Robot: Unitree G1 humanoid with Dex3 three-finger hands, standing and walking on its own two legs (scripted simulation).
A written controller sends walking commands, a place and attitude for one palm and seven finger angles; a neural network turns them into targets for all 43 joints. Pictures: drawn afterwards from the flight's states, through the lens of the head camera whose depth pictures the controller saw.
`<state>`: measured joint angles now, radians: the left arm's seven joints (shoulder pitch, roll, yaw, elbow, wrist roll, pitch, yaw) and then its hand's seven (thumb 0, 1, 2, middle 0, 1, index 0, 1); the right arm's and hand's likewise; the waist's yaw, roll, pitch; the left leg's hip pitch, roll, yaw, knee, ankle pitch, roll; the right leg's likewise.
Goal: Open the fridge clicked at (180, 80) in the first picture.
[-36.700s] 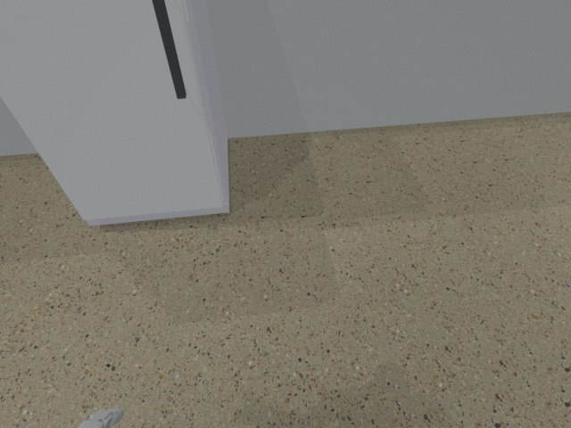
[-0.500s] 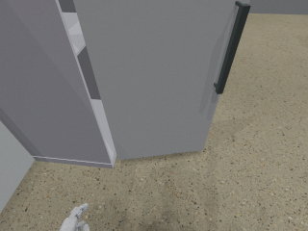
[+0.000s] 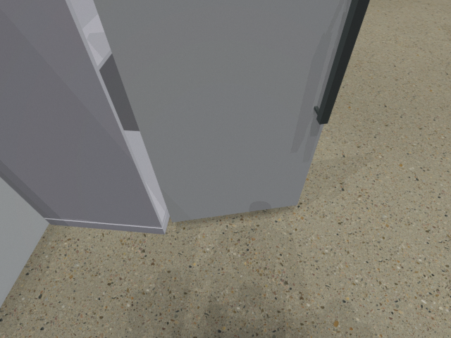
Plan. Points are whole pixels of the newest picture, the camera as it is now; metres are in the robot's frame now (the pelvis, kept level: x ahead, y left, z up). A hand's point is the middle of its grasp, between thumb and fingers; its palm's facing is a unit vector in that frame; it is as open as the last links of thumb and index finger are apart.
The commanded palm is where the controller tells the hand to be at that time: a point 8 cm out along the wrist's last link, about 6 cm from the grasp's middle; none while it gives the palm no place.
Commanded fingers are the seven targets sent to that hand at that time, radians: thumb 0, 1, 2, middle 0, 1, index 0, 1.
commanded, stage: let the arm hang, fingers relaxed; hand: right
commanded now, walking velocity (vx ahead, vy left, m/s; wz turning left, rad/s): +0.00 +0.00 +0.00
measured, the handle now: (335, 60) +0.76 -0.22 +0.10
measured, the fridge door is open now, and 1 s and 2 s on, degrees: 76 76 76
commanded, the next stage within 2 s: look to check the result in 0.78 s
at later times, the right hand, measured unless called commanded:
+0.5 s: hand out of the picture +0.08 -0.21 -0.16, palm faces -0.05 +0.98 -0.20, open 7.4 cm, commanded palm none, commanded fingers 0.00 -0.90 -0.90 0.20 0.30 0.20 0.30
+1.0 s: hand out of the picture +0.06 -0.22 -0.17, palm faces -0.06 +0.98 -0.20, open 7.4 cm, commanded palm none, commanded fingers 0.00 -0.90 -0.90 0.20 0.30 0.20 0.30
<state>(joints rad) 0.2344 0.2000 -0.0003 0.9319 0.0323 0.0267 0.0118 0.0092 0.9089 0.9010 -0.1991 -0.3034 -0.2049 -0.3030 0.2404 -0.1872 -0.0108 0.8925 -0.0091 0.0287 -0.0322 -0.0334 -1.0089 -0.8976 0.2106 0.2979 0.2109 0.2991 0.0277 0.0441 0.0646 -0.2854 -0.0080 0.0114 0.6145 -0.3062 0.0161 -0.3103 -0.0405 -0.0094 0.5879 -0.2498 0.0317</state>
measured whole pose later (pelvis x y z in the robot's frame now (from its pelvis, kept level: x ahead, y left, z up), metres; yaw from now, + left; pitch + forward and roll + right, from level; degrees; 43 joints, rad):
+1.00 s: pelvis +0.04 -0.04 +0.02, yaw +2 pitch +0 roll +0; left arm 0.21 0.15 0.01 1.15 0.02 0.00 0.03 0.01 0.91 0.90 -0.20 -0.30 -0.20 -0.30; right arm 0.22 -0.19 0.01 1.14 -0.02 0.00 -0.03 0.00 -0.90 -0.90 0.20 0.30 0.20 0.30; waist 0.01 0.02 0.06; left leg -0.15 0.03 -0.05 0.40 -0.25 -0.04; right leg -0.17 0.00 -0.07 0.42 -0.24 -0.02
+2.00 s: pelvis +0.03 -0.03 +0.02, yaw +2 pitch -1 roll +0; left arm 0.23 0.15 0.01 1.15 0.02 0.01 0.03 0.01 0.91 0.90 -0.20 -0.30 -0.20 -0.30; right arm 0.22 -0.17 0.00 1.14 -0.02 -0.01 -0.04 0.00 -0.90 -0.90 0.20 0.30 0.20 0.30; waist 0.01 0.02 0.06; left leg -0.15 0.02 -0.04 0.40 -0.23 -0.03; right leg -0.18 -0.02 -0.07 0.42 -0.22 -0.01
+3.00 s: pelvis +0.03 -0.02 +0.02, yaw +2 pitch +0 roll +0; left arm 0.23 0.15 0.01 1.15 0.02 0.01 0.03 0.00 0.91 0.90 -0.20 -0.30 -0.20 -0.30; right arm 0.22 -0.17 0.00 1.14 -0.02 0.00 -0.03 0.00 -0.91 -0.90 0.20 0.30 0.20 0.30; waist 0.01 0.02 0.06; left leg -0.17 0.01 -0.03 0.40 -0.23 -0.02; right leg -0.19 -0.03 -0.06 0.42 -0.22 0.00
